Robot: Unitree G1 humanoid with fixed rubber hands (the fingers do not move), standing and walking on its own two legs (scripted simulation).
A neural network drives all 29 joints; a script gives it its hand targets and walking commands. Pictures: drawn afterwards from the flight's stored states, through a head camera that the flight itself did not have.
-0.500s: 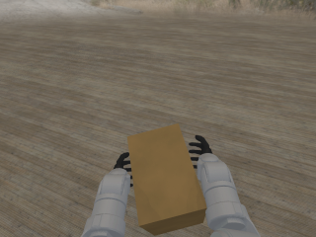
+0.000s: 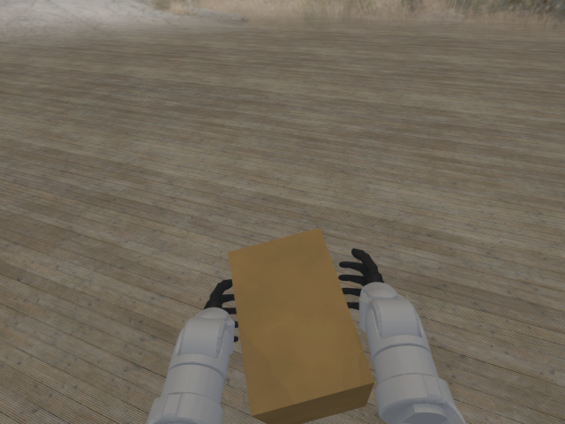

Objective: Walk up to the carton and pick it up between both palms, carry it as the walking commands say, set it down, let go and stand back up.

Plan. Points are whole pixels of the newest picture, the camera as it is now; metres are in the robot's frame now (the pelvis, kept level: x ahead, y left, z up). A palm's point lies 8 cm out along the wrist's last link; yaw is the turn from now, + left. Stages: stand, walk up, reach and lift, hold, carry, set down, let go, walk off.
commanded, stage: hold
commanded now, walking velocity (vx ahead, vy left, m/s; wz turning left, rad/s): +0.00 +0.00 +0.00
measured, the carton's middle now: (299, 331) +0.32 -0.01 -0.03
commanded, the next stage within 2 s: carry in 0.04 s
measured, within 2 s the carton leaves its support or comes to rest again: neither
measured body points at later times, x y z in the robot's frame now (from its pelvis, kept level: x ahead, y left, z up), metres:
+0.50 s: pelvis -0.02 -0.09 -0.02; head +0.00 -0.09 +0.42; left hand +0.30 -0.05 +0.01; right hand +0.27 -0.28 +0.04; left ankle -0.02 +0.05 -0.69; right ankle +0.02 -0.16 -0.74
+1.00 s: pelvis -0.08 -0.14 +0.00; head -0.11 -0.15 +0.44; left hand +0.23 -0.07 +0.08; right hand +0.22 -0.30 +0.10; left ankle -0.07 -0.01 -0.73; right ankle +0.01 -0.16 -0.73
